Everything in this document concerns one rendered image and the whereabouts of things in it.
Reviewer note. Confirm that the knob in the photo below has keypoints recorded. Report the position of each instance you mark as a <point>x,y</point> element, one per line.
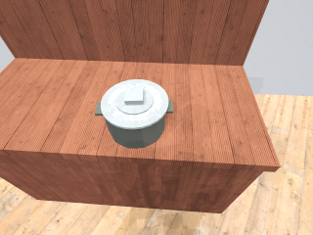
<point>134,96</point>

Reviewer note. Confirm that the lid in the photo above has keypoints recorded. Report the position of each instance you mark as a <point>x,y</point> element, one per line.
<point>134,116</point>

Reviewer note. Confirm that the table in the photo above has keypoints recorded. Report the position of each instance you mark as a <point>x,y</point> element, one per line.
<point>69,53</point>

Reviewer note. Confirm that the pot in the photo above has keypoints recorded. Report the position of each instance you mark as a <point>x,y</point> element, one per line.
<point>136,138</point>

